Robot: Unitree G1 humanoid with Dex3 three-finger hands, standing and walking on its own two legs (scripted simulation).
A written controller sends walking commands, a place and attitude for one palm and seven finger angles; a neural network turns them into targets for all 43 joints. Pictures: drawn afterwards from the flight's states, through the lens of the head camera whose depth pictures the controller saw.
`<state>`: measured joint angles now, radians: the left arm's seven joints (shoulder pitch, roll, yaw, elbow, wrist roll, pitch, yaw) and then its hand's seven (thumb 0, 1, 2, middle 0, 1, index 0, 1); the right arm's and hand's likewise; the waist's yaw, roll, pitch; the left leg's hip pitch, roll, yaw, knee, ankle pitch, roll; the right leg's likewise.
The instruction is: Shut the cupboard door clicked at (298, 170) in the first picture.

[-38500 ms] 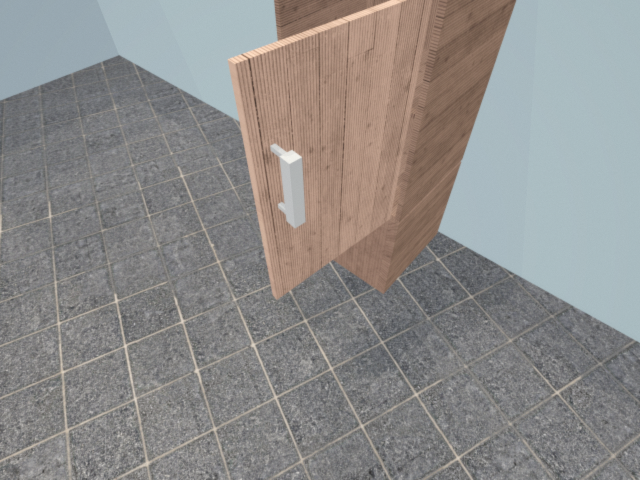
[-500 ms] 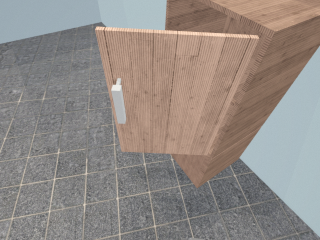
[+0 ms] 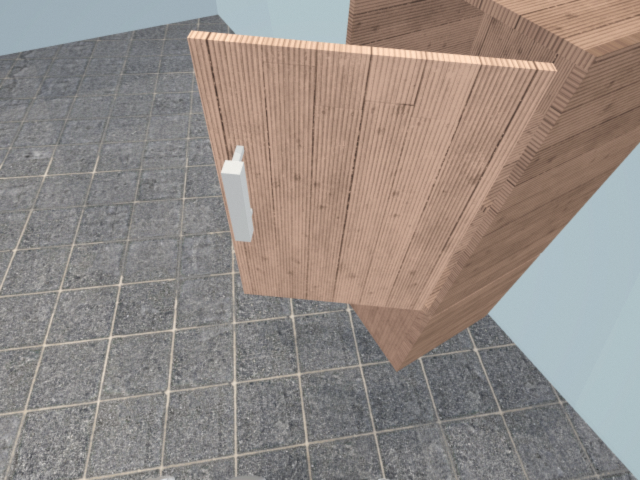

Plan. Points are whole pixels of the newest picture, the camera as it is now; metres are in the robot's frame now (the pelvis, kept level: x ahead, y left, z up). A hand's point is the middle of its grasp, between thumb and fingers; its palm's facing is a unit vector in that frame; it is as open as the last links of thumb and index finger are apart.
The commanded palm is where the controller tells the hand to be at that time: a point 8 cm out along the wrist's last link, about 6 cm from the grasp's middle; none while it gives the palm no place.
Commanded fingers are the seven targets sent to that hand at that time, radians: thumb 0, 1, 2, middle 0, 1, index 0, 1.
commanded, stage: come to a stop and stand still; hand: left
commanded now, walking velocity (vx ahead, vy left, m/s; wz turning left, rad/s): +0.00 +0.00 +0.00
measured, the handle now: (241, 194) +0.50 +0.16 +0.03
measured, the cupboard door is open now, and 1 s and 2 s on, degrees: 55 55 55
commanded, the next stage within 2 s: look again from close up in 0.86 s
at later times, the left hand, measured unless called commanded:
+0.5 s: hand out of the picture -0.07 +0.18 -0.17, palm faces +0.00 -0.98 -0.19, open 7.4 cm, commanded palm none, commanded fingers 0.00 0.90 0.90 -0.20 -0.30 -0.20 -0.30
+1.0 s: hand out of the picture -0.07 +0.16 -0.17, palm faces -0.02 -0.99 -0.15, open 7.3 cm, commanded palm none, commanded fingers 0.00 0.90 0.90 -0.20 -0.30 -0.20 -0.30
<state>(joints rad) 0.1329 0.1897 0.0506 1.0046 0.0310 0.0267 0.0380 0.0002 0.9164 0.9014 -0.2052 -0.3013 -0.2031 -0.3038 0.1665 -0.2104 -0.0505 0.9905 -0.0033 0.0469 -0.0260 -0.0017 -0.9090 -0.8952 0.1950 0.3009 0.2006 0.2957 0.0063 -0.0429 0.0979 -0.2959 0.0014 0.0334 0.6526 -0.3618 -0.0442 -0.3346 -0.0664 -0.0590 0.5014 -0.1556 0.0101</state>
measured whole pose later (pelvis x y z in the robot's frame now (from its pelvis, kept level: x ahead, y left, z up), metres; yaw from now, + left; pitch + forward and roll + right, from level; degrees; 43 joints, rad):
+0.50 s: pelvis -0.05 +0.01 +0.01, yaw -2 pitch -2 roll +0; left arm 0.33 0.14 0.00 1.12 0.01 0.01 0.03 0.01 0.91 0.90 -0.20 -0.30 -0.20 -0.30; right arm 0.23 -0.18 -0.02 1.08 0.00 0.01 -0.02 -0.01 -0.93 -0.89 0.20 0.30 0.21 0.30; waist -0.01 0.02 0.02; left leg -0.25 0.00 0.07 0.40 -0.12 0.02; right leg -0.12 0.01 0.01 0.43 -0.29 -0.01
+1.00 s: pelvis -0.05 +0.01 +0.01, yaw -1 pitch +0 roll -1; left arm 0.31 0.12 0.00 1.13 0.01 -0.01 0.04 0.01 0.91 0.90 -0.20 -0.30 -0.20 -0.30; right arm 0.36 -0.11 0.00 1.14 -0.01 0.02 -0.02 0.00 -0.91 -0.90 0.20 0.30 0.20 0.30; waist -0.02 0.00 0.05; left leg -0.31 0.03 0.04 0.46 -0.15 0.01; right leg -0.14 0.04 -0.01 0.42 -0.28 -0.02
